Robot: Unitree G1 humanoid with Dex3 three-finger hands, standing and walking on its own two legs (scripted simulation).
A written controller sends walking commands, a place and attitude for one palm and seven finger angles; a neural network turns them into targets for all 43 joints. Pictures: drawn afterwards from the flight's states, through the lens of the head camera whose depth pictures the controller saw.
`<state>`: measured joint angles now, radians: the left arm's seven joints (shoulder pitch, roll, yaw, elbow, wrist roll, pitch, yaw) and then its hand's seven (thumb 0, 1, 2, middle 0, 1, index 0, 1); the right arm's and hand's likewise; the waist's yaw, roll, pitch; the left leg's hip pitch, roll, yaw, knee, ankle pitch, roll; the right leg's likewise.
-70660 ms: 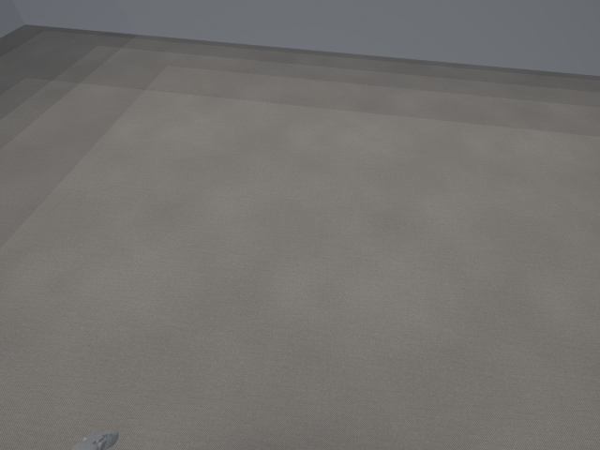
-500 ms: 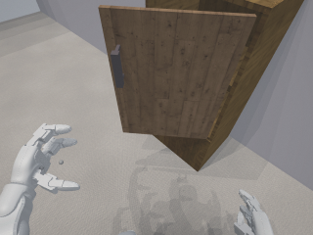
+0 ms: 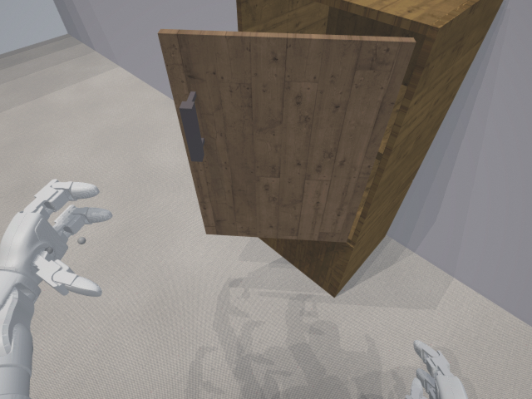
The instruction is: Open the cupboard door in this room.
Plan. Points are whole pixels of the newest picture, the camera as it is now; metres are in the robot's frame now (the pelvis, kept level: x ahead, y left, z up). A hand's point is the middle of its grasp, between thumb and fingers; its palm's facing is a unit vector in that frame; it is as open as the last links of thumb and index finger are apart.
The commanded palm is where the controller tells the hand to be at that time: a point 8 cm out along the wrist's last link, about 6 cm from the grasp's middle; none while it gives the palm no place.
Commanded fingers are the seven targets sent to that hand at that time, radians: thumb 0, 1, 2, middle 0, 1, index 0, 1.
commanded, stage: raise the hand with hooked fingers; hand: left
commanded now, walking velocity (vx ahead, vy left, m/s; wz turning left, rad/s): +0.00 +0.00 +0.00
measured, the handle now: (195, 127) +0.59 +0.19 +0.08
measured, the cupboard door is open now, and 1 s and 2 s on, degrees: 39 39 39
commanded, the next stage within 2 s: move the hooked fingers beside the handle in 0.38 s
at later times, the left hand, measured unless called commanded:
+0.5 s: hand (85, 247) +0.29 +0.27 +0.10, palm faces +0.02 -1.00 -0.01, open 14.0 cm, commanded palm +0.27 +0.32 +0.10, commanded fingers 0.00 -0.50 0.30 -0.30 -1.20 -0.30 -1.20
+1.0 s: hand (117, 204) +0.36 +0.26 +0.10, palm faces -0.01 -1.00 +0.00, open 14.0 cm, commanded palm +0.34 +0.30 +0.10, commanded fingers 0.00 -0.50 0.30 -0.30 -1.20 -0.30 -1.20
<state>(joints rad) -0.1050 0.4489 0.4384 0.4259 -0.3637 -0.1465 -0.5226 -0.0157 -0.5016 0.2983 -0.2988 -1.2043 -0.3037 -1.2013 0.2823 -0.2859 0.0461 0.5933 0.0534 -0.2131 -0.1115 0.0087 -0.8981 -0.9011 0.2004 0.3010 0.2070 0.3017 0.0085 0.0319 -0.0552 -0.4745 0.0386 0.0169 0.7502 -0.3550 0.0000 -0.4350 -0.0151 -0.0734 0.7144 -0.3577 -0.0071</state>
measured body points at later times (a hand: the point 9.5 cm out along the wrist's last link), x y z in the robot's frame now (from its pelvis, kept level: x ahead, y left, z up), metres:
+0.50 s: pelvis +0.00 +0.00 +0.00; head +0.02 +0.00 +0.45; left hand +0.28 +0.33 +0.10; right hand +0.16 -0.24 -0.08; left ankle +0.02 +0.12 -0.71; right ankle +0.00 -0.12 -0.71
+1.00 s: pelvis +0.00 +0.01 +0.00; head +0.04 +0.00 +0.45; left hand +0.36 +0.31 +0.10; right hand +0.11 -0.25 -0.10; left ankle +0.02 +0.12 -0.71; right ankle +0.00 -0.12 -0.71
